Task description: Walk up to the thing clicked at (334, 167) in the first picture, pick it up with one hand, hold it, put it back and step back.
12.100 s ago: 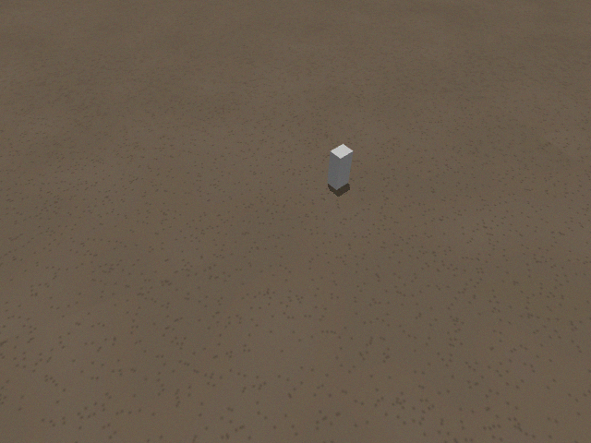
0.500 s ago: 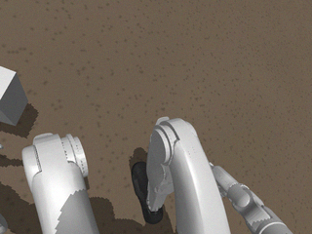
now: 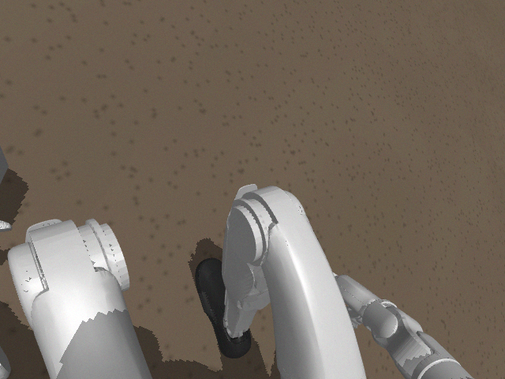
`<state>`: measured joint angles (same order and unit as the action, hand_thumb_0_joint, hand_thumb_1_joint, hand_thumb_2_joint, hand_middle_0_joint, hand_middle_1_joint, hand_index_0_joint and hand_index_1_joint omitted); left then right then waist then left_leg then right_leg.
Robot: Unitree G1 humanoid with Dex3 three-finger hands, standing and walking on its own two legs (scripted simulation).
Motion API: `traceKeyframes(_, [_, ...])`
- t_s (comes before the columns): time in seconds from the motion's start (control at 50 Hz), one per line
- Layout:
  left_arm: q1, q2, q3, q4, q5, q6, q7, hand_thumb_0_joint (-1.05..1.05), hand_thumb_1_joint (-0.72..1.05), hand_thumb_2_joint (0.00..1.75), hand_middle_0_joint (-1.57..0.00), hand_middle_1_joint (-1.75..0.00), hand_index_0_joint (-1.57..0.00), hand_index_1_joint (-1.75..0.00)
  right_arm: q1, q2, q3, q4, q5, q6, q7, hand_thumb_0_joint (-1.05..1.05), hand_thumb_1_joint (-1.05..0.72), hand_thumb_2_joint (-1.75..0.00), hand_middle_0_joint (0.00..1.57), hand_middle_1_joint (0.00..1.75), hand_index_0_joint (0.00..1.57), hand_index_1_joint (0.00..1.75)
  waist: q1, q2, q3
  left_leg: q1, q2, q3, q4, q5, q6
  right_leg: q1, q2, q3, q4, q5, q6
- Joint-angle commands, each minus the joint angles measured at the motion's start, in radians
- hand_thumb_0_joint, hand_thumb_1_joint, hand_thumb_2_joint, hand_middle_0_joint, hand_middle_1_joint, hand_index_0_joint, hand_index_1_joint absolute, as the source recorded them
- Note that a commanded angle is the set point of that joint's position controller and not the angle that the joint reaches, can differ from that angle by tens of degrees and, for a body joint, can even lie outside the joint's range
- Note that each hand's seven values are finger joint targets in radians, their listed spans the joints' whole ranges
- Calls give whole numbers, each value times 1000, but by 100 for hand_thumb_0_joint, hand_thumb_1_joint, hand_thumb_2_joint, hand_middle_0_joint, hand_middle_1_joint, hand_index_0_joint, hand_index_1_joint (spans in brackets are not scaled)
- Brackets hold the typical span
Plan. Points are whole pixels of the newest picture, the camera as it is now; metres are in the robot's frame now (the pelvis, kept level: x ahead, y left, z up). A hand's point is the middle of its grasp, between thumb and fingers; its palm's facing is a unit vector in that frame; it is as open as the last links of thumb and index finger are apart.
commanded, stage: rest palm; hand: left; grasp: from the side
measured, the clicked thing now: out of the picture +0.44 +0.29 -0.18
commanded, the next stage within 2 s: close in 0.54 s
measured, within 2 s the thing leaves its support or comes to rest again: neither
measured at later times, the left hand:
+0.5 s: hand out of the picture +0.42 +0.30 -0.16, palm faces +0.41 -0.91 -0.01, open 16.3 cm
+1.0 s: hand out of the picture +0.42 +0.30 -0.16, palm faces +0.41 -0.91 -0.01, open 12.5 cm
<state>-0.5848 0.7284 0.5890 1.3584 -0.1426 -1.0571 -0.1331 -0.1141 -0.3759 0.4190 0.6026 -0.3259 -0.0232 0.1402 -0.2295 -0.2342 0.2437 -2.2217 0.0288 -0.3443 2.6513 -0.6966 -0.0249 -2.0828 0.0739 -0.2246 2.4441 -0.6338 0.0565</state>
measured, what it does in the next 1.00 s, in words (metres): stands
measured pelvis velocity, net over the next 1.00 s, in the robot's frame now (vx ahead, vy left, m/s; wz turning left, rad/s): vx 0.00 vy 0.00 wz -0.03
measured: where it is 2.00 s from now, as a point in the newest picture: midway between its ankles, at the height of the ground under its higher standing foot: (168, 354)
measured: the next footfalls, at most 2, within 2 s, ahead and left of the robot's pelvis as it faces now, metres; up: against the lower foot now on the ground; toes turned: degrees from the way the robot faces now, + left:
none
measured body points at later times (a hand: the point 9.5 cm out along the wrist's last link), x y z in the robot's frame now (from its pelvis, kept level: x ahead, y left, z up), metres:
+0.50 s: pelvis +0.00 +0.00 +0.00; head +0.22 +0.17 +0.35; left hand +0.39 +0.34 -0.15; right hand +0.17 -0.25 -0.04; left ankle +0.08 +0.13 -0.25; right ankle +0.13 -0.12 -0.25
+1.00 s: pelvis +0.00 +0.00 +0.00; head +0.22 +0.18 +0.34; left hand +0.39 +0.34 -0.16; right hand +0.17 -0.24 -0.04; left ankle +0.08 +0.13 -0.25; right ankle +0.13 -0.12 -0.25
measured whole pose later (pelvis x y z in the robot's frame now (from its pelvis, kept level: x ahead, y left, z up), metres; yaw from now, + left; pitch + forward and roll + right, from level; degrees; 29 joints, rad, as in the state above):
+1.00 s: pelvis +0.00 +0.00 +0.00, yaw -2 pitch +11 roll -16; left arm -0.62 0.80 0.55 1.44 -0.07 -1.12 0.00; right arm -0.18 -0.37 0.49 0.57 -0.36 0.02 0.14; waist -0.24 -0.27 0.30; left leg -2.21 0.04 -0.38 2.66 -0.70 -0.02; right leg -2.06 0.09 -0.25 2.42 -0.61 0.07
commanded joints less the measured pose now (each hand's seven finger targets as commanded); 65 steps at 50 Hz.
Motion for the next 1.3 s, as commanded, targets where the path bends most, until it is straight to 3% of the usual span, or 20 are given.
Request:
traceKeyframes(0.0, [-188, 216, -2, -159, 19, -96, 33, 0, -52, 14, -3, -8, -3, -9, 6, -339, -114, -29, -10, 11, -16, 0, -92, -91, 20, 30, 20, 30, -59, 530, -569, 387, 40, 110, -331, 108, -6, 252, 21, -94, -172, 165, -70])
traceKeyframes(0.06, [-169, 183, -37, -147, 29, -88, 42, 0, -43, 15, -5, -6, -4, -7, 15, -343, -115, -23, -15, 18, -13, 0, -92, -91, 20, 30, 20, 30, -71, 532, -581, 411, 42, 106, -324, 143, -9, 259, 22, -95, -171, 197, -67])
traceKeyframes(0.14, [-197, 190, -53, -140, 29, -83, 59, 0, -39, 17, -5, -7, -3, -8, 7, -344, -103, -29, -14, 25, -9, 0, -91, -91, 20, 30, 20, 30, -83, 508, -569, 384, 39, 99, -321, 123, -3, 263, 23, -102, -178, 185, -65])
traceKeyframes(0.2, [-195, 189, -40, -130, 13, -86, 75, 0, -40, 19, -6, -7, -4, -9, 6, -340, -96, -32, -16, 27, -7, 0, -91, -91, 20, 30, 20, 30, -80, 465, -579, 369, 37, 99, -303, 106, 4, 278, 28, -100, -190, 176, -61])
traceKeyframes(0.22, [-220, 183, -52, -131, 14, -90, 80, 0, -37, 19, -5, -7, -4, -9, -2, -345, -95, -31, -15, 28, -7, 0, -91, -91, 20, 30, 20, 30, -92, 477, -558, 373, 39, 92, -312, 103, 0, 258, 25, -106, -182, 171, -61])
traceKeyframes(0.38, [-206, 239, -34, -97, 43, -104, 116, 0, -28, 24, -4, -9, -3, -10, -21, -332, -71, -44, -27, 39, -8, 0, -90, -91, 20, 30, 20, 30, -76, 474, -542, 346, 42, 101, -299, 86, 7, 281, 36, -101, -198, 160, -62])
traceKeyframes(0.42, [-221, 224, -48, -93, 47, -107, 120, 0, -23, 24, -3, -8, -2, -9, -27, -339, -72, -46, -29, 39, -8, 0, -90, -91, 20, 30, 20, 30, -90, 482, -526, 357, 45, 94, -305, 81, 3, 262, 35, -110, -193, 153, -62])
traceKeyframes(0.5, [-208, 248, -38, -75, 51, -110, 127, 0, -24, 25, -6, -10, -4, -11, -35, -343, -64, -48, -29, 41, -9, 0, -90, -91, 20, 30, 20, 30, -87, 477, -505, 341, 48, 87, -311, 56, 4, 257, 36, -118, -194, 135, -62])
traceKeyframes(0.56, [-204, 242, -28, -83, 45, -117, 138, 0, -22, 27, -6, -11, -4, -12, -25, -345, -61, -48, -32, 41, -8, 0, -90, -91, 20, 30, 20, 30, -88, 482, -538, 374, 49, 78, -309, 95, 0, 277, 38, -124, -186, 169, -61])
traceKeyframes(0.62, [-227, 232, -46, -91, 46, -126, 141, 0, -18, 30, -7, -13, -6, -14, -34, -353, -61, -51, -33, 42, -8, 0, -90, -91, 20, 30, 20, 30, -101, 500, -515, 385, 53, 64, -322, 86, -5, 256, 36, -132, -179, 163, -62])
traceKeyframes(0.68, [-227, 268, -32, -88, 49, -130, 146, 0, -2, 39, -28, -28, -27, -29, -27, -350, -53, -44, -35, 45, -8, 0, -89, -90, 20, 30, 20, 30, -98, 515, -528, 384, 54, 69, -313, 98, -5, 277, 39, -130, -180, 174, -62])
traceKeyframes(0.7, [-230, 254, -37, -83, 51, -132, 145, 0, 4, 42, -31, -31, -30, -32, -25, -355, -54, -45, -37, 46, -7, 0, -89, -90, 20, 30, 20, 30, -107, 517, -528, 398, 55, 62, -316, 118, -8, 278, 38, -134, -174, 191, -61])
traceKeyframes(0.72, [-226, 277, -33, -93, 52, -131, 143, 0, 5, 43, -33, -33, -32, -33, -30, -350, -50, -44, -35, 46, -9, 0, -89, -90, 20, 30, 20, 30, -95, 519, -528, 389, 55, 68, -310, 114, -4, 275, 40, -128, -178, 188, -62])
traceKeyframes(0.78, [-251, 265, -42, -67, 45, -125, 142, 0, 16, 49, -37, -39, -37, -39, -24, -355, -45, -42, -36, 49, -11, 0, -88, -90, 20, 30, 20, 30, -120, 500, -498, 370, 55, 66, -307, 99, 0, 274, 40, -131, -189, 183, -59])
traceKeyframes(0.98, [-310, 324, -2, -69, 48, -128, 165, 0, 27, 58, -53, -51, -52, -51, -29, -355, -38, -51, -37, 61, -17, 0, -88, -90, 20, 30, 20, 30, -122, 493, -487, 362, 61, 56, -319, 60, 5, 260, 40, -133, -196, 146, -57])
traceKeyframes(1.12, [-269, 315, -8, -25, 56, -110, 149, 0, 34, 68, -62, -61, -61, -61, -28, -349, -39, -68, -34, 64, -20, 0, -87, -89, 20, 30, 20, 30, -115, 458, -472, 325, 60, 70, -320, 13, 14, 262, 45, -130, -216, 111, -57])
traceKeyframes(1.18, [-246, 292, -19, -25, 60, -107, 141, 0, 35, 74, -67, -67, -67, -67, -37, -356, -45, -70, -31, 66, -21, 0, -87, -89, 20, 30, 20, 30, -114, 473, -443, 342, 66, 46, -345, 8, 4, 226, 41, -143, -198, 105, -59])
traceKeyframes(1.28, [-228, 281, -12, -33, 50, -114, 137, 0, 37, 83, -77, -78, -77, -78, -34, -352, -42, -71, -31, 67, -16, 0, -87, -89, 20, 30, 20, 30, -102, 474, -463, 352, 62, 48, -335, 60, 2, 256, 40, -141, -190, 147, -59])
